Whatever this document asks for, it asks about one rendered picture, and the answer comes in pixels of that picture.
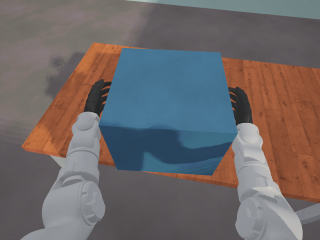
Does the right robot upper arm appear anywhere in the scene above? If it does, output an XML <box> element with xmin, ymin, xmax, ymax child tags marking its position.
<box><xmin>235</xmin><ymin>196</ymin><xmax>303</xmax><ymax>240</ymax></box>

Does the robot left forearm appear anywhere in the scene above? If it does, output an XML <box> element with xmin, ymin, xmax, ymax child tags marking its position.
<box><xmin>42</xmin><ymin>111</ymin><xmax>101</xmax><ymax>227</ymax></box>

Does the robot right forearm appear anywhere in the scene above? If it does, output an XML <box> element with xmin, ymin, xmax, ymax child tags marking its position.
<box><xmin>232</xmin><ymin>123</ymin><xmax>303</xmax><ymax>239</ymax></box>

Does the left robot upper arm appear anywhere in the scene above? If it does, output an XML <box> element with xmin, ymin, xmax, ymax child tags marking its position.
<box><xmin>20</xmin><ymin>180</ymin><xmax>106</xmax><ymax>240</ymax></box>

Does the carton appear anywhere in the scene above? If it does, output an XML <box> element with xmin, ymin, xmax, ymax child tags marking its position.
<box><xmin>98</xmin><ymin>48</ymin><xmax>238</xmax><ymax>176</ymax></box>

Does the robot left hand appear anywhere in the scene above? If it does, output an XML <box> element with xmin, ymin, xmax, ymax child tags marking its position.
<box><xmin>83</xmin><ymin>79</ymin><xmax>112</xmax><ymax>117</ymax></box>

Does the table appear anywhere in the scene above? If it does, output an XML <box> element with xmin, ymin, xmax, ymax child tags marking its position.
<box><xmin>21</xmin><ymin>42</ymin><xmax>320</xmax><ymax>225</ymax></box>

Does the robot right hand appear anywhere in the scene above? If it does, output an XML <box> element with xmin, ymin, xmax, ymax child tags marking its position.
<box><xmin>228</xmin><ymin>86</ymin><xmax>253</xmax><ymax>126</ymax></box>

